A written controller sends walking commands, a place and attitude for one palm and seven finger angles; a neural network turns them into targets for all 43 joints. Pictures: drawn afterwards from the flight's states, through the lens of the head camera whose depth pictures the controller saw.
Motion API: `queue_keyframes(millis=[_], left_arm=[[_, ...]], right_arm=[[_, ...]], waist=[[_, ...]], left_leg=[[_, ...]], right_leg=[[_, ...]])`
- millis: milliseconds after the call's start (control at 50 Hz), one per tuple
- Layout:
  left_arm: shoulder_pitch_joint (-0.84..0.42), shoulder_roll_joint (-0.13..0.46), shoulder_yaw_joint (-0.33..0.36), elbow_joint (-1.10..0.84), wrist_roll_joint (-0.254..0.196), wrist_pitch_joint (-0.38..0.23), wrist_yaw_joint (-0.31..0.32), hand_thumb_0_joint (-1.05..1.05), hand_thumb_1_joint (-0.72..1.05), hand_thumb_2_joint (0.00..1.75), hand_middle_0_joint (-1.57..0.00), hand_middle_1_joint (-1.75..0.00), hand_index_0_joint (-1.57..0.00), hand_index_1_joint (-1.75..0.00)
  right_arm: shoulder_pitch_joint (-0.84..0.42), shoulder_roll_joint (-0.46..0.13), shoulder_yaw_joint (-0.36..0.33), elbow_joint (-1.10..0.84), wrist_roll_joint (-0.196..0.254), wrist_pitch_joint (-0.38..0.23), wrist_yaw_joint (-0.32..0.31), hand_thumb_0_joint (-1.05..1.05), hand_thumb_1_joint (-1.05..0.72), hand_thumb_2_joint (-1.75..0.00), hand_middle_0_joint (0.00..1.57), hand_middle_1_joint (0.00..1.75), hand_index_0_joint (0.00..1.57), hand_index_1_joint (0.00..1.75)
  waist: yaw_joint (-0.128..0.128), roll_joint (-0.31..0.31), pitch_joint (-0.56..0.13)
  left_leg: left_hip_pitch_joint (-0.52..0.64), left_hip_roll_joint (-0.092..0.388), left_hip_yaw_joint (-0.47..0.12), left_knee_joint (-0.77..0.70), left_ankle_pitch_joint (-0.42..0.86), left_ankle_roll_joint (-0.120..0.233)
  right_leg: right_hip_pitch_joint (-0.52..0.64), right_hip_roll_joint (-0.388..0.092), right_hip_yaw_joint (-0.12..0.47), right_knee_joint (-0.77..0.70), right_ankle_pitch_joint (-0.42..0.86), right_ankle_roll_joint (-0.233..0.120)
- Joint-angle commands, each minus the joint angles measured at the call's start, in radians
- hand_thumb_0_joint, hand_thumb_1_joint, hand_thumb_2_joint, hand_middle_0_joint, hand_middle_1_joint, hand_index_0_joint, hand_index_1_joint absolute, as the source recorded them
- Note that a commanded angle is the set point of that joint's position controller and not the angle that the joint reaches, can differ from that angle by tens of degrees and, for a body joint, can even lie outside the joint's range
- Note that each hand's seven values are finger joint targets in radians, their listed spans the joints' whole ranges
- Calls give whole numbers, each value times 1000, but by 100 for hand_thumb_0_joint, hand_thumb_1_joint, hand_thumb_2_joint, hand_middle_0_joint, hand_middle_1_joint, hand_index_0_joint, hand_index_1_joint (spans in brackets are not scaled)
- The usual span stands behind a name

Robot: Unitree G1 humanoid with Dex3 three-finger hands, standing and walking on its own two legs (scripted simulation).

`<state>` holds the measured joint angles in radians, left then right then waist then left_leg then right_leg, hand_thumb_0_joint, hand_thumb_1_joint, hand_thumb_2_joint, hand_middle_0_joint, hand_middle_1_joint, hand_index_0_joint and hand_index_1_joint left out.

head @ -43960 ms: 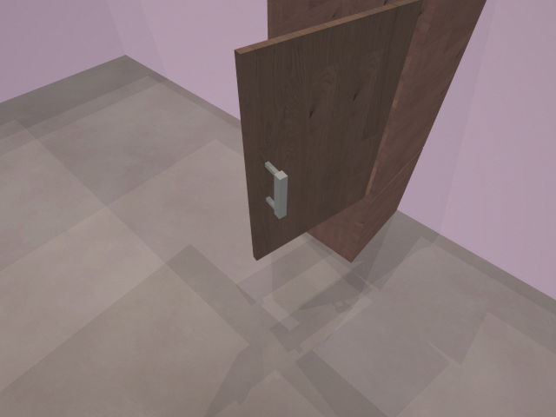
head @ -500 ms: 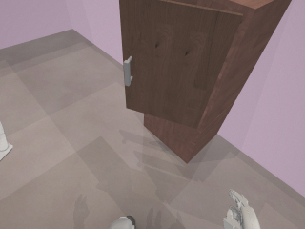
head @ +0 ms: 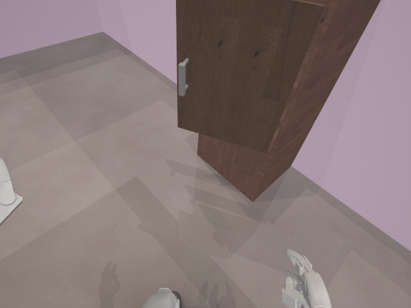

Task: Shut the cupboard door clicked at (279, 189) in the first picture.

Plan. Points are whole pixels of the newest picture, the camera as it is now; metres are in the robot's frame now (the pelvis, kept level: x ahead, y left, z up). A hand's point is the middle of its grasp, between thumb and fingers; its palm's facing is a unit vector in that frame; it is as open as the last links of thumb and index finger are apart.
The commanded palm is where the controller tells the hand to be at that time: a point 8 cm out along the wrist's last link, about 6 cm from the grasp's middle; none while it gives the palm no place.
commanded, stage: stop stepping back and stand still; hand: left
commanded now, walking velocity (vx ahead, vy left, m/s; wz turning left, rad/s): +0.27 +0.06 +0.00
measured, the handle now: (184, 77) +0.87 +0.15 -0.04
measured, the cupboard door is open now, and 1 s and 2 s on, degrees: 27 27 27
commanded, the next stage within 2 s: let the arm hang, fingers relaxed in 0.48 s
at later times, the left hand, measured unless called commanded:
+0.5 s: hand (7, 213) +0.18 +0.28 +0.18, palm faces +0.41 -0.78 -0.47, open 7.4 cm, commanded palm +0.13 +0.31 +0.19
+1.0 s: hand out of the picture +0.03 +0.21 -0.16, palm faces +0.07 -0.98 -0.19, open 6.9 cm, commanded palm none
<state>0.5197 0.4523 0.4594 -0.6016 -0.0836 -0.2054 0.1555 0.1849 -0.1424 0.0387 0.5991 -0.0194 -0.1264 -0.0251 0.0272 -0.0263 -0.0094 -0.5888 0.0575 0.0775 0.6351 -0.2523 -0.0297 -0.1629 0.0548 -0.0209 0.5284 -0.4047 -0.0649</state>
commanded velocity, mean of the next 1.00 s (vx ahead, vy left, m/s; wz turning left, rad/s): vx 0.06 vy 0.00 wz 0.00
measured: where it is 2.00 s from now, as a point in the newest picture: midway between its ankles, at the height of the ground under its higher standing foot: outside the picture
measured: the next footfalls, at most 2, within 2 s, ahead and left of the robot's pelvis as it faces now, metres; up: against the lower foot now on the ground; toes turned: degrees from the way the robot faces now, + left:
left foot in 0.14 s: +0.08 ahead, +0.13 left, +0.00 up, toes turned +1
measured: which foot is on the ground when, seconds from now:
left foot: up 0.00-0.12, down 0.14-1.00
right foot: down 0.00-1.00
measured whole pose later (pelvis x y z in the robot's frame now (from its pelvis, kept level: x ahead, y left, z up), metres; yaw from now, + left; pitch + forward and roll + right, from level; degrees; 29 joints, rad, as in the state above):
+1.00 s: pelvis +0.00 +0.02 +0.01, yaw +1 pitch -1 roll -1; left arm 0.27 0.20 0.03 0.98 0.00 0.02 0.03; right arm 0.23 -0.16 0.01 1.01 -0.02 0.02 -0.02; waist 0.01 -0.03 0.05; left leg -0.29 0.01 0.01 0.50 -0.20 0.01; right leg -0.14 0.04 -0.03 0.45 -0.30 -0.04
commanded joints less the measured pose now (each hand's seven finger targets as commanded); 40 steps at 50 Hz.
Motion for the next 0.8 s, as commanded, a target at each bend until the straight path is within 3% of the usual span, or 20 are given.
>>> queue_keyframes(millis=[0, 100, 140, 180, 200, 280, 320, 380, 400, 460, 500, 540, 560, 580, 600, 620, 660, 700, 740, 780], left_arm=[[-56, 137, 72, -15, -4, -5, 36, 0, 90, 90, -20, -30, -20, -30], [-141, 144, 43, 16, 30, -15, 40, 0, 90, 90, -20, -30, -20, -30], [-118, 170, 65, -32, 25, -23, 34, 0, 90, 90, -20, -30, -20, -30], [-128, 166, 65, -122, 27, -38, 29, 0, 90, 90, -20, -30, -20, -30], [-114, 165, 72, -136, 32, -42, 30, 0, 90, 90, -20, -30, -20, -30], [17, 154, 96, -159, 34, -40, 34, 0, 90, 90, -20, -30, -20, -30], [99, 185, 143, -98, 29, -30, 39, 0, 90, 90, -20, -30, -20, -30], [95, 154, 129, -33, 18, -19, 43, 0, 90, 90, -20, -30, -20, -30], [71, 146, 115, -20, 18, -21, 49, 0, 90, 90, -20, -30, -20, -30], [-41, 141, 79, 9, 33, -41, 53, 0, 90, 90, -20, -30, -20, -30], [-78, 140, 60, 10, 40, -44, 48, 0, 90, 90, -20, -30, -20, -30], [-114, 145, 48, -37, 40, -48, 36, 0, 90, 90, -20, -30, -20, -30], [-57, -77, -359, 682, 121, 118, -112, 0, 90, 90, -20, -30, -20, -30], [-75, -132, -346, 707, 100, 207, -135, 0, 90, 90, -20, -30, -20, -30], [-127, -167, -367, 737, 92, 231, -137, 0, 90, 90, -20, -30, -20, -30], [-167, -163, -373, 780, 96, 230, -141, 0, 90, 90, -20, -30, -20, -30], [-186, -140, -383, 892, 98, 225, -146, 0, 90, 90, -20, -30, -20, -30], [-169, -84, -379, 1038, 103, 214, -145, 0, 90, 90, -20, -30, -20, -30], [-223, -52, -394, 1172, 105, 199, -143, 0, 90, 90, -20, -30, -20, -30], [-285, -78, -412, 1285, 103, 192, -136, 0, 90, 90, -20, -30, -20, -30]], right_arm=[[-36, -174, -72, -99, 29, 7, -44, 0, -90, -90, 20, 30, 20, 30], [-41, -206, -74, -86, 31, -6, -70, 0, -90, -90, 20, 30, 20, 30], [-40, -210, -70, -97, 32, -18, -76, 0, -90, -90, 20, 30, 20, 30], [-54, -199, -63, -98, 14, -32, -73, 0, -90, -90, 20, 30, 20, 30], [-57, -197, -62, -99, 10, -36, -71, 0, -90, -90, 20, 30, 20, 30], [-41, -196, -74, -115, 9, -35, -59, 0, -90, -90, 20, 30, 20, 30], [-30, -193, -80, -115, 10, -19, -54, 0, -90, -90, 20, 30, 20, 30], [-14, -178, -86, -106, 10, 26, -48, 0, -90, -90, 20, 30, 20, 30], [-9, -179, -82, -101, 14, 30, -44, 0, -90, -90, 20, 30, 20, 30], [-11, -179, -71, -86, 21, 19, -44, 0, -90, -90, 20, 30, 20, 30], [-30, -181, -73, -82, 23, 9, -53, 0, -90, -90, 20, 30, 20, 30], [-47, -202, -85, -99, 31, -4, -61, 0, -90, -90, 20, 30, 20, 30], [-49, -342, -112, 53, 23, -47, 30, 0, -90, -90, 20, 30, 20, 30], [17, -291, -103, 58, 26, 16, 31, 0, -90, -90, 20, 30, 20, 30], [10, -281, -91, 65, 14, 37, 25, 0, -90, -90, 20, 30, 20, 30], [22, -283, -84, 57, -5, 53, 19, 0, -90, -90, 20, 30, 20, 30], [-11, -277, -72, 46, -16, 77, 13, 0, -90, -90, 20, 30, 20, 30], [-59, -260, -63, 60, 0, 93, 12, 0, -90, -90, 20, 30, 20, 30], [-31, -194, -56, 111, -3, 112, 19, 0, -90, -90, 20, 30, 20, 30], [-12, -178, -58, 178, -16, 128, 15, 0, -90, -90, 20, 30, 20, 30]], waist=[[-38, -139, -6], [-48, 36, 18], [-49, 158, -30], [-50, 262, -9], [-42, 245, 1], [-42, 273, -67], [-40, 184, -97], [-46, -87, -22], [-45, -102, 2], [-48, -46, 6], [-41, -9, -10], [-34, 45, -40], [-78, 97, -2], [-57, 139, -33], [-58, 153, -11], [-53, 102, 0], [-22, -6, -32], [13, -114, -89], [-32, -169, -60], [-51, -120, -15]], left_leg=[[116, -14, -107, 260, -63, 1], [378, 26, -97, -166, 17, 66], [399, 117, -261, -273, 11, 96], [324, 190, -431, -466, -323, 103], [243, 192, -414, -516, -436, 101], [181, 96, -210, -431, -375, 53], [163, 52, -148, -322, -329, 44], [114, -13, -62, 33, -110, 28], [65, -20, -59, 102, -70, 24], [135, -6, -61, -2, -67, 34], [330, -15, -51, -130, 82, 57], [430, 52, -117, -159, 225, 77], [360, 99, -179, -25, 549, 95], [320, 114, -209, -108, 619, 129], [251, 184, -292, -223, 466, 152], [267, 199, -368, -253, 437, 183], [268, 187, -357, -234, 376, 206], [225, 64, -215, -136, 228, 121], [261, -49, -112, -61, 19, 45], [320, -46, -95, -49, 30, 36]], right_leg=[[-158, -314, 312, -293, -54, -127], [-170, -161, 104, -113, 139, 11], [-154, -72, 18, 13, 131, 54], [-147, -26, -3, 100, -3, 66], [-94, -23, -5, 105, -19, 60], [69, -19, -40, -60, 10, 37], [91, -60, 11, -124, -22, 11], [-51, -286, 368, -307, -204, -102], [-25, -329, 397, -308, -104, -126], [17, -309, 257, -181, 277, -95], [-69, -215, 151, -119, 320, -15], [-103, -139, 83, -61, 321, 47], [-200, -162, -25, 168, 474, 62], [-147, -108, -13, 215, 242, 69], [-205, -70, -3, 297, -101, 77], [-243, -69, 36, 354, -156, 71], [-179, -88, 42, 236, -102, 61], [8, -116, 88, -57, 155, 44], [-92, -268, 257, -182, 211, -35], [-127, -258, 243, -181, 357, -66]])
